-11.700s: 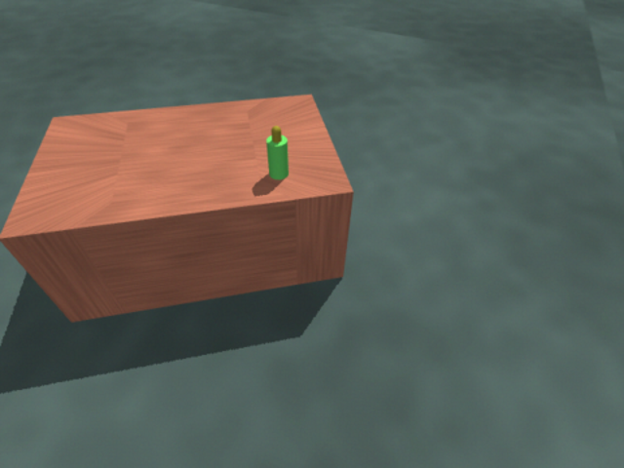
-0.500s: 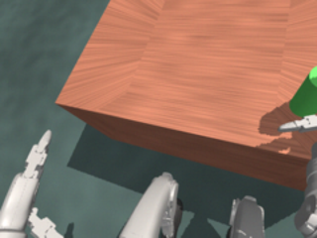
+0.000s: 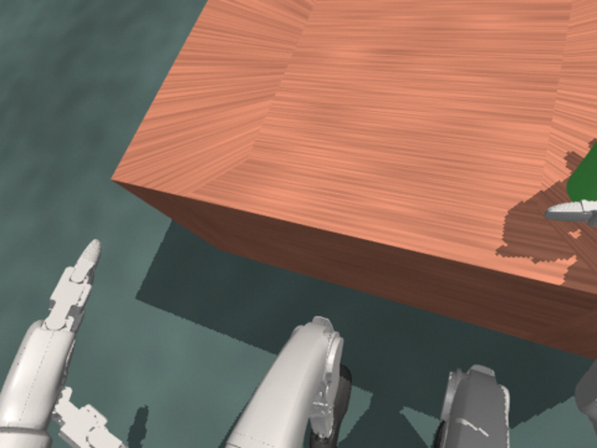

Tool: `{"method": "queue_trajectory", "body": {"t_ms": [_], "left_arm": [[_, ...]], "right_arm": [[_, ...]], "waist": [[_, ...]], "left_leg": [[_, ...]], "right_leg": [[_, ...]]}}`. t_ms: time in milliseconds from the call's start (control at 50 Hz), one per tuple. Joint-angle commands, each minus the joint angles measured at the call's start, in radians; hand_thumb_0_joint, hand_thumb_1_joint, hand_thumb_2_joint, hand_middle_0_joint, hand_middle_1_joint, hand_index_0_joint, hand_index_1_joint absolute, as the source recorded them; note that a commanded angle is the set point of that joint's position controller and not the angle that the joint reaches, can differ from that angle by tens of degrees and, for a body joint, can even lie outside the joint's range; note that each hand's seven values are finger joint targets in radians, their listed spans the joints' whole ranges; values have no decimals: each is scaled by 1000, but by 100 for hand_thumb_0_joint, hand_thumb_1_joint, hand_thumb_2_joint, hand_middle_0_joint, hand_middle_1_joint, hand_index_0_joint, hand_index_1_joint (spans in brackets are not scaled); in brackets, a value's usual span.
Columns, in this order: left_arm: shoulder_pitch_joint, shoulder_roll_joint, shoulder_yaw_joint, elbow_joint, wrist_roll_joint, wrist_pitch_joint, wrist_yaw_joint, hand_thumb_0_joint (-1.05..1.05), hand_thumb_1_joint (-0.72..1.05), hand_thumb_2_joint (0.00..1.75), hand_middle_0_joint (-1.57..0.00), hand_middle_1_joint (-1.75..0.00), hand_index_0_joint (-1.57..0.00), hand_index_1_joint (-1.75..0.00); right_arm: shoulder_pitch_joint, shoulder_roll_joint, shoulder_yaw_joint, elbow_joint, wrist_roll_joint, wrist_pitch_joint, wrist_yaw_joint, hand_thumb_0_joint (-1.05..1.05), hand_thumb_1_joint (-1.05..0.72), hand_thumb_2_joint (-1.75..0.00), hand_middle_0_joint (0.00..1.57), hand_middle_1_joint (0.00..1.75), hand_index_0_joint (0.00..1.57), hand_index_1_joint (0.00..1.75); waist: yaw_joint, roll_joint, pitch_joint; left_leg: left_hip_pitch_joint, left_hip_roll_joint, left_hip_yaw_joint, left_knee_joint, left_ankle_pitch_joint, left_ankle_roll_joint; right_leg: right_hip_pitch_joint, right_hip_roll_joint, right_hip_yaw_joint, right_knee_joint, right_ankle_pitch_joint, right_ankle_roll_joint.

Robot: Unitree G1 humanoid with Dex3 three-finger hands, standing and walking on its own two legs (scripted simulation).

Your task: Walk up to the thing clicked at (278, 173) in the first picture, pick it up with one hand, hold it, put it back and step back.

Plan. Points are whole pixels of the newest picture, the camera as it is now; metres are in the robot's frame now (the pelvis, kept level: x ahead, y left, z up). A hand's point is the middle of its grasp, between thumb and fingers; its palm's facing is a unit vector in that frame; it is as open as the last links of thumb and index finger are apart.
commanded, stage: close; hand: right
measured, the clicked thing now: out of the picture +0.52 -0.23 -0.01
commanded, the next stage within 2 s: settle in 0.32 s
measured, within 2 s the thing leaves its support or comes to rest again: leaves its support in 0.66 s
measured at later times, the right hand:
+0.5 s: hand out of the picture +0.52 -0.23 -0.03, palm faces +0.20 +0.98 +0.01, open 9.0 cm
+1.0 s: hand out of the picture +0.51 -0.23 +0.02, palm faces +0.21 +0.98 +0.01, open 9.1 cm
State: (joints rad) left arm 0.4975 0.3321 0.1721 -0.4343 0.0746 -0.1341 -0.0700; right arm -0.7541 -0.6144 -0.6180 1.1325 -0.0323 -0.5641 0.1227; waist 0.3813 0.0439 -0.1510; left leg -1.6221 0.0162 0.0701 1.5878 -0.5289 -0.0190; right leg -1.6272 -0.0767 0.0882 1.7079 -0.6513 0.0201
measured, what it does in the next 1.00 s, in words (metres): stands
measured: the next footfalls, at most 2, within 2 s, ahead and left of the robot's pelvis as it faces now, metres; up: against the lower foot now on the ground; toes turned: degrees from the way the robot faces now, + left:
none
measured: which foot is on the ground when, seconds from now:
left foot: down 0.00-1.00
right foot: down 0.00-1.00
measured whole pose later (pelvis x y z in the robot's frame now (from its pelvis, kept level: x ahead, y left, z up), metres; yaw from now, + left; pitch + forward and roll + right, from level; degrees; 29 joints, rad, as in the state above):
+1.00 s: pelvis +0.01 +0.00 +0.04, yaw -1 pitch +29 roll +5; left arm 0.46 0.31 0.11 -0.31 0.08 -0.10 -0.04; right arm -0.74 -0.55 -0.56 1.13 -0.01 -0.51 0.10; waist 0.33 0.03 -0.16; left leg -1.44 0.01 0.07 1.44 -0.50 -0.02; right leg -1.45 -0.08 0.08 1.55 -0.62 0.02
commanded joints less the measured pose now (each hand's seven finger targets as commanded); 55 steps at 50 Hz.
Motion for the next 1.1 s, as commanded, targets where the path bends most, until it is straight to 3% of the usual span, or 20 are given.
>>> {"method": "queue_trajectory", "body": {"t_ms": [0, 60, 100, 200, 260, 300, 380, 420, 460, 520, 540, 600, 660, 720, 760, 820, 880, 920, 980, 1080], "left_arm": [[65, 185, 173, -162, -10, -50, 30, 0, -57, 6, -4, -4, -4, -5], [70, 178, 176, -106, -15, -44, 33, 0, -56, 6, -4, -5, -4, -5], [42, 194, 175, -145, -15, -45, 39, 0, -57, 7, -4, -4, -4, -5], [67, 153, 134, -81, -10, -39, 42, 0, -57, 6, -4, -4, -4, -5], [37, 184, 155, -151, -2, -46, 44, 0, -56, 6, -5, -4, -4, -5], [63, 174, 143, -127, -3, -42, 40, 0, -56, 6, -5, -5, -4, -5], [62, 206, 181, -167, -7, -42, 36, 0, -56, 5, -4, -4, -4, -5], [91, 165, 148, -143, -10, -41, 27, 0, -59, 8, -6, -5, -5, -6], [74, 182, 162, -179, -15, -46, 32, 0, -58, 7, -6, -5, -5, -6], [85, 165, 142, -156, -14, -41, 33, 0, -58, 7, -6, -5, -5, -6], [91, 152, 129, -112, -13, -37, 34, 0, -58, 7, -6, -5, -5, -6], [46, 172, 125, -139, -9, -38, 42, 0, -58, 7, -6, -5, -5, -6], [69, 147, 113, -49, -6, -26, 43, 0, -58, 7, -6, -5, -4, -6], [11, 195, 139, -108, -2, -24, 55, 0, -57, 7, -5, -4, -4, -6], [61, 137, 87, -11, 0, -14, 46, 0, -57, 7, -5, -5, -4, -6], [0, 176, 113, -94, -3, -21, 58, 0, -57, 7, -5, -4, -4, -6], [55, 144, 93, -19, -4, -12, 52, 0, -56, 6, -5, -5, -5, -5], [38, 151, 95, -23, -5, -15, 55, 0, -57, 6, -5, -5, -5, -6], [25, 123, 65, -7, -1, -14, 52, 0, -57, 6, -5, -5, -4, -6], [13, 144, 73, 0, 3, -16, 59, 0, -57, 7, -5, -5, -4, -6]], "right_arm": [[-317, -175, 17, -299, 17, -62, -1, 0, 34, -31, 83, 57, 83, 57], [-267, -157, 20, -250, 18, -52, -12, 0, 24, -38, 91, 64, 91, 64], [-308, -210, 0, -305, 11, -61, -25, 0, 21, -43, 95, 69, 95, 69], [-300, -168, 24, -182, 15, -60, -22, 0, 3, -58, 106, 82, 105, 82], [-345, -179, 33, -179, 5, -68, -19, 0, -7, -68, 113, 92, 113, 92], [-341, -162, 39, -139, 4, -63, -15, 0, -13, -77, 118, 100, 118, 100], [-311, -236, -9, -179, 1, -61, -18, 0, -20, -96, 122, 115, 123, 115], [-293, -194, 7, -173, 9, -55, -5, 0, -25, -108, 120, 126, 123, 126], [-330, -210, 2, -245, 16, -55, 2, 0, -31, -120, 122, 130, 125, 130], [-346, -220, 6, -289, 16, -45, -1, 0, -40, -129, 126, 138, 129, 138], [-341, -207, 6, -283, 21, -42, 0, 0, -39, -129, 128, 139, 131, 139], [-398, -252, -1, -392, 20, -44, -17, 0, -31, -127, 129, 140, 133, 140], [-342, -154, 47, -280, 24, -30, -27, 0, -28, -126, 130, 139, 133, 139], [-399, -239, 25, -361, 14, -41, -45, 0, -22, -124, 130, 138, 134, 139], [-347, -122, 73, -237, 27, -28, -37, 0, -23, -124, 128, 138, 132, 138], [-365, -214, 32, -290, 19, -37, -43, 0, -23, -122, 128, 136, 132, 136], [-341, -115, 75, -196, 34, -27, -26, 0, -26, -125, 128, 138, 131, 138], [-356, -173, 45, -234, 32, -32, -28, 0, -28, -125, 129, 138, 133, 138], [-359, -148, 62, -230, 37, -36, -22, 0, -30, -126, 128, 138, 131, 138], [-379, -172, 47, -259, 44, -40, -19, 0, -33, -130, 128, 140, 131, 140]], "waist": [[-41, -420, -619], [-36, -395, -542], [-43, -372, -598], [-7, -331, -466], [1, -355, -558], [4, -360, -510], [-22, -383, -576], [-26, -365, -553], [-17, -384, -602], [-42, -415, -615], [-44, -409, -576], [-74, -460, -676], [-47, -398, -546], [-57, -407, -638], [-46, -356, -511], [-61, -333, -601], [-43, -312, -507], [-59, -325, -529], [-78, -343, -516], [-81, -325, -574]], "left_leg": [[371, -43, -7, -152, 219, 54], [335, -45, 0, -152, 185, 55], [362, -46, -5, -158, 192, 53], [354, -45, -16, -181, 182, 49], [371, -43, -16, -166, 220, 51], [328, -46, -4, -157, 204, 54], [360, -46, -4, -161, 216, 54], [384, -44, -8, -168, 214, 53], [409, -43, -12, -174, 223, 51], [426, -44, -17, -191, 217, 51], [419, -43, -16, -192, 215, 52], [428, -46, -14, -196, 231, 57], [410, -53, -8, -228, 216, 56], [461, -51, -16, -240, 240, 54], [450, -53, -15, -265, 203, 54], [516, -49, -23, -276, 229, 50], [492, -50, -17, -293, 227, 51], [496, -49, -19, -298, 231, 50], [487, -49, -17, -299, 215, 54], [540, -50, -18, -312, 241, 52]], "right_leg": [[500, 37, -13, -255, 297, -16], [468, 36, -10, -266, 257, -15], [479, 37, -9, -263, 258, -20], [397, 38, -14, -259, 220, -27], [457, 38, -12, -244, 279, -24], [452, 37, -6, -254, 276, -19], [493, 35, -9, -260, 303, -19], [451, 41, -16, -262, 276, -20], [484, 39, -16, -268, 280, -19], [507, 40, -21, -279, 279, -19], [491, 42, -22, -284, 278, -17], [603, 39, -20, -297, 330, -10], [553, 40, -16, -317, 304, -15], [617, 36, -18, -323, 331, -18], [532, 42, -21, -345, 262, -21], [574, 37, -18, -351, 294, -23], [552, 43, -19, -368, 285, -23], [576, 41, -19, -376, 296, -22], [587, 39, -22, -395, 287, -19], [608, 42, -22, -403, 304, -22]]}}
